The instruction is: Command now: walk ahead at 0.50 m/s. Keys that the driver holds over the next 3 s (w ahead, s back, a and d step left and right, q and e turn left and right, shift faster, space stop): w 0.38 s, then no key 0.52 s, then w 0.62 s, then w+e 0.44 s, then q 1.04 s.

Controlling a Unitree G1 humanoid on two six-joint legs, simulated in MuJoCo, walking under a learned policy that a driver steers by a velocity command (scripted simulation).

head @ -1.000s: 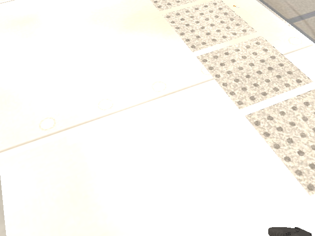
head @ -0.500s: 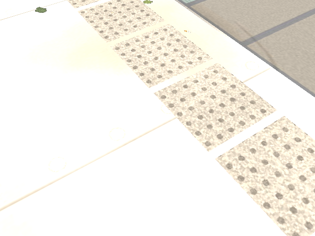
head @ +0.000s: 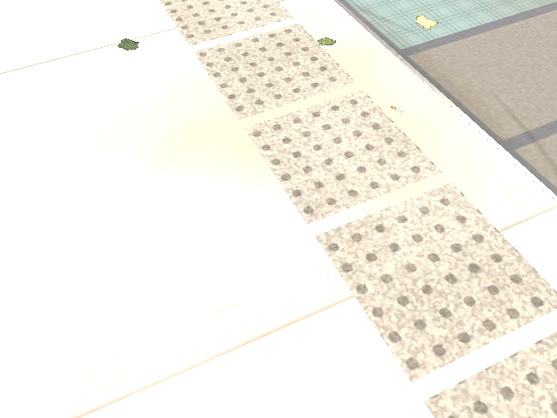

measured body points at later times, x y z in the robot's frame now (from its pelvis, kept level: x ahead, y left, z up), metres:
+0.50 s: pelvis +0.28 +0.06 +0.00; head +0.31 +0.07 +0.45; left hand +0.44 +0.33 -0.12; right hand +0.30 -0.21 -0.13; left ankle +0.25 +0.14 -0.75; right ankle +0.44 -0.12 -0.69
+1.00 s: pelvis +0.42 +0.03 -0.01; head +0.43 +0.04 +0.44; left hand +0.54 +0.28 -0.15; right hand +0.47 -0.23 -0.15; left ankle +0.42 +0.17 -0.75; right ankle +0.49 -0.07 -0.74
